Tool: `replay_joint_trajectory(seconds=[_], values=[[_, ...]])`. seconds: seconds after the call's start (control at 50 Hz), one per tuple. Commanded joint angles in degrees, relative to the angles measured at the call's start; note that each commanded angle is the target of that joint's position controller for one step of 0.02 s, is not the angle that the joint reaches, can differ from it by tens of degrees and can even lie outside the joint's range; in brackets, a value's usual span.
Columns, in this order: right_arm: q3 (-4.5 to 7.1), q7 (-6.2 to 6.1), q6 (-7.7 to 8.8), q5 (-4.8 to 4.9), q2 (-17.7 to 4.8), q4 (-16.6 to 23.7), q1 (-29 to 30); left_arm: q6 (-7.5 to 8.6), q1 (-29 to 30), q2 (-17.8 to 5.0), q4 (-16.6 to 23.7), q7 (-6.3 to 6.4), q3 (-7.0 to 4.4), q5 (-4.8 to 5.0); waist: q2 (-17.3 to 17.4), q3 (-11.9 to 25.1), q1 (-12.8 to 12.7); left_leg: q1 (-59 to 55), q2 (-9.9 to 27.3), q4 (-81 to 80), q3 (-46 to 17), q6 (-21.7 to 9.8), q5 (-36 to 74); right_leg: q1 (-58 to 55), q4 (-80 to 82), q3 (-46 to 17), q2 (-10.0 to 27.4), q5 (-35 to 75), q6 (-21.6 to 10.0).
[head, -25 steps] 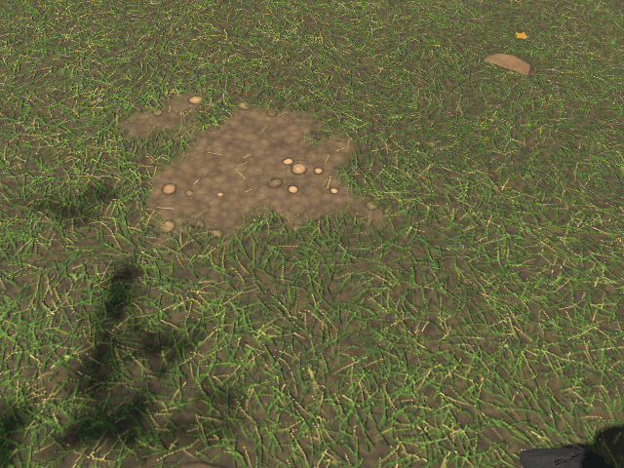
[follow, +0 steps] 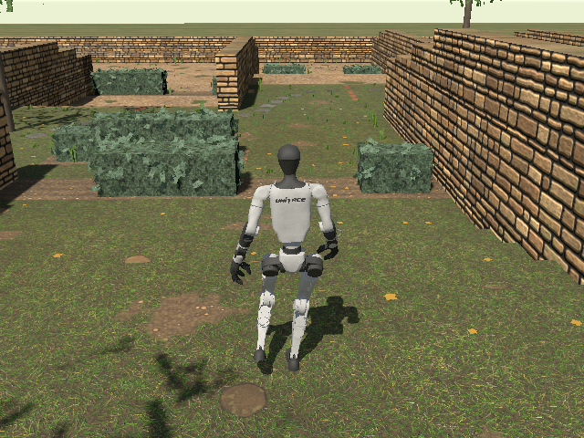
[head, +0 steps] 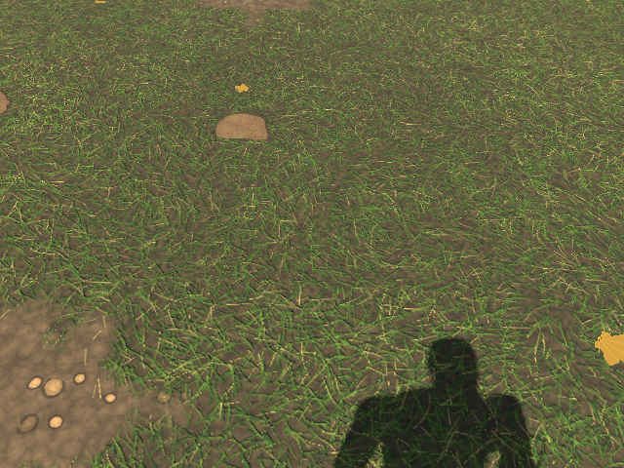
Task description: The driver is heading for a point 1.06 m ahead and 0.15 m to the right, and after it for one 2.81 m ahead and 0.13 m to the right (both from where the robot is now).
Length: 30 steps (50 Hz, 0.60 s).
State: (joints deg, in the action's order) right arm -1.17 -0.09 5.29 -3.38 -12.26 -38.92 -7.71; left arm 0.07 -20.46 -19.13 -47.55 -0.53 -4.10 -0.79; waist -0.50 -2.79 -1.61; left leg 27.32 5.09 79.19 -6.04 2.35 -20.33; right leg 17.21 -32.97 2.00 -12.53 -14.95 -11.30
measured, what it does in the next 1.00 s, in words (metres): walks ahead, turning right: left foot, then right foot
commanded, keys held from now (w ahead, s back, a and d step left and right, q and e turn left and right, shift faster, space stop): w+e+shift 0.50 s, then w+shift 0.04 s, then shift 0.18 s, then q+shift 0.28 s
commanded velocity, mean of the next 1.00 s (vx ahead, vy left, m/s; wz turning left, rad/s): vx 0.74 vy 0.00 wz -0.58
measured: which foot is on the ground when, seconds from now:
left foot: up 0.00-0.24, down 0.26-0.70, up 0.72-1.00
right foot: down 0.00-0.26, up 0.28-0.68, down 0.70-1.00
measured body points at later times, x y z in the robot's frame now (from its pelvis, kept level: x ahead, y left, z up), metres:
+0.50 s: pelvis +0.44 +0.05 +0.02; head +0.46 +0.05 +0.47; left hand +0.75 +0.19 -0.05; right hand +0.30 -0.23 -0.09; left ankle +0.43 +0.18 -0.72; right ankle +0.43 -0.06 -0.61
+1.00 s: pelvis +0.70 -0.10 +0.02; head +0.74 -0.12 +0.47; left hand +0.91 +0.08 -0.11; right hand +0.66 -0.38 -0.10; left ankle +0.84 -0.03 -0.65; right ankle +0.70 -0.16 -0.72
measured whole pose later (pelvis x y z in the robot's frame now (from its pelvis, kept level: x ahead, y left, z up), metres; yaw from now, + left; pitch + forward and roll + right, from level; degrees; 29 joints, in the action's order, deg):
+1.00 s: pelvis +0.70 -0.10 +0.02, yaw -31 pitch +0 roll +0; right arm 2.1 0.3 -1.6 -0.8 -14.8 -41.5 -12.3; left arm 1.5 -15.2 -14.0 -44.2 1.3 -1.5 -0.8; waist 0.7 -6.2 0.0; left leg 35.0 2.3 57.3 0.8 -0.8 -8.8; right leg 14.2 -26.0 9.1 -2.5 -11.7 -6.4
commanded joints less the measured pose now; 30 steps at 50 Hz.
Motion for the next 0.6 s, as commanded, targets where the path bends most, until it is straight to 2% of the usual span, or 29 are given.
replay_joint_trajectory(seconds=[0.02,0.06,0.1,0.14,0.18,0.2,0.22,0.24,0.26,0.28,0.3,0.32,0.34,0.36,0.38,0.42,0.44,0.48,0.54,0.58,0.6], values=[[1.96,0.1,-2.03,-0.89,-9.3,4.4,-2.8,3.33,1.4,-7.5,5.0,0.47,-1.64,0.46,5.5,-1.5,4.4,7.5,2.9,-11.3,2.5,2.1,-1.2,2.4,22.5,-26.2,15.7,4.4,-9.7],[1.03,0.85,-2.15,-0.08,-7.5,7.7,4.5,4.04,1.4,-8.0,5.4,0.26,-1.93,0.45,3.4,-3.2,2.7,4.0,2.7,-23.4,5.0,2.7,7.7,7.5,23.9,-22.5,12.5,7.8,-8.3],[0.26,1.36,-1.92,1.27,-5.9,9.4,9.4,4.1,0.4,-8.5,5.6,-0.21,-2.51,0.64,0.9,-2.5,-0.1,-0.3,0.6,-35.1,6.1,2.2,19.2,6.7,23.4,-21.0,10.4,12.4,-5.6],[0.43,1.35,-1.69,2.13,-6.7,9.8,10.9,4.09,-1.3,-9.3,5.3,-0.63,-3.02,1.16,-1.3,-0.2,-2.1,-3.5,-1.5,-41.7,6.1,1.3,25.4,1.5,21.6,-22.2,11.5,19.5,-3.7],[1.03,1.04,-1.44,2.26,-8.7,9.9,10.6,3.89,-1.9,-9.7,5.3,-0.31,-3.35,1.11,-2.4,1.2,-2.4,-5.8,-2.8,-46.9,4.7,0.5,24.3,-4.8,17.8,-24.4,13.1,23.8,-1.8],[1.63,0.7,-1.3,2.29,-10.2,9.2,8.2,3.74,-1.6,-10.3,5.6,0.0,-3.51,0.9,-2.7,2.6,-1.3,-8.9,-3.8,-48.7,4.1,0.1,21.7,-7.4,14.4,-25.4,13.5,27.8,-0.7],[2.72,0.13,-1.13,2.37,-12.5,7.6,2.8,3.67,-0.6,-11.6,5.9,0.11,-3.75,0.47,-2.5,6.2,1.5,-14.3,-5.5,-48.5,4.0,-0.4,16.1,-9.8,7.4,-25.6,13.3,34.7,0.5],[3.94,-0.61,-0.81,2.27,-14.7,5.5,-6.8,3.71,1.5,-13.0,6.2,-0.11,-3.89,0.35,-0.7,11.4,7.6,-24.7,-5.8,-49.1,5.0,-1.0,11.7,-8.3,-4.8,-23.6,11.6,37.5,2.0],[5.4,-1.85,-0.54,1.41,-17.9,3.1,-19.5,4.39,3.9,-10.0,7.4,-0.28,-2.97,0.26,1.4,17.6,13.6,-39.3,0.4,-47.2,0.0,-2.5,2.0,0.1,-21.7,-20.9,9.3,30.3,3.1],[6.33,-2.63,-0.39,-0.7,-21.9,1.8,-26.6,5.01,4.2,0.0,10.3,0.13,-0.39,0.52,16.1,21.6,13.0,-51.0,16.2,-53.5,-20.6,-3.3,-19.7,15.8,-40.3,-15.2,3.8,-14.3,3.5],[7.17,-2.05,-0.93,-0.49,-24.0,3.1,-17.6,4.6,-2.3,0.1,13.4,0.06,0.84,2.43,28.5,25.3,4.7,-50.3,23.7,-66.7,-51.2,-8.6,-28.8,26.8,-49.5,-11.2,4.5,-13.8,3.9],[5.99,-1.8,-1.4,-0.06,-16.3,5.2,-9.6,3.24,2.1,-4.3,10.8,0.51,0.37,0.33,13.1,15.1,5.0,-41.1,19.7,-66.4,-42.0,-9.4,-33.1,29.4,-51.3,-9.3,9.9,-6.6,4.0],[5.02,-1.52,-1.66,0.44,-12.6,4.7,-8.1,2.64,5.3,-5.5,11.1,-0.28,0.04,-0.73,6.4,9.9,5.0,-34.1,16.7,-64.6,-29.5,-8.7,-23.2,28.4,-48.3,-7.5,12.1,-2.7,4.5],[4.71,-1.31,-1.7,0.2,-11.5,3.5,-8.8,1.97,7.4,-5.3,11.3,-1.19,-0.06,-1.03,2.9,6.9,4.7,-29.5,14.1,-64.4,-20.8,-7.7,-12.7,26.8,-46.3,-7.1,13.9,-1.6,5.3],[4.5,-1.48,-1.31,0.59,-11.2,1.3,-11.0,1.22,8.7,-3.7,12.5,-2.12,0.26,-1.46,3.8,4.5,4.0,-26.1,12.4,-64.8,-14.3,-7.1,-6.2,26.4,-45.1,-7.4,15.4,-1.4,5.7],[4.12,-0.86,-0.14,1.71,-9.4,-1.8,-13.7,-0.28,10.3,-1.0,14.3,-3.06,1.26,-1.29,6.2,2.0,2.8,-23.6,11.0,-66.0,-6.1,-5.5,3.7,27.6,-44.5,-6.8,17.2,-0.2,6.1],[4.05,-0.46,0.41,2.06,-9.2,-2.5,-14.2,-0.76,11.8,-0.6,15.5,-3.27,1.53,-1.3,6.0,1.5,2.3,-23.1,11.1,-66.7,-2.7,-5.4,8.7,28.7,-44.2,-6.4,17.5,1.5,6.2],[4.06,0.02,1.22,1.93,-9.6,-3.3,-13.9,-1.29,15.4,-1.0,17.7,-3.52,1.91,-1.23,5.4,0.5,1.5,-21.3,10.4,-68.3,4.6,-5.2,17.2,29.2,-41.6,-4.9,17.2,6.2,6.5],[3.91,0.15,1.8,1.49,-10.4,-4.8,-14.8,-1.16,20.1,-1.2,19.3,-3.99,2.52,-0.94,4.2,-3.4,1.1,-19.6,7.8,-71.0,12.6,-4.8,23.5,27.6,-29.7,-3.1,16.1,13.2,5.9],[3.71,-0.11,1.41,1.68,-10.7,-5.9,-15.9,-0.32,23.5,0.2,19.5,-4.75,3.34,-1.29,1.7,-6.9,1.7,-18.5,6.1,-71.1,17.7,-4.3,38.0,21.2,-15.9,2.7,13.5,14.7,4.9],[3.89,-0.3,1.32,1.69,-12.0,-6.4,-16.9,0.18,24.2,1.0,19.2,-4.98,3.66,-1.36,1.8,-6.9,2.1,-19.3,6.1,-70.0,18.9,-4.4,49.7,16.4,-11.1,5.6,11.4,14.8,4.3]])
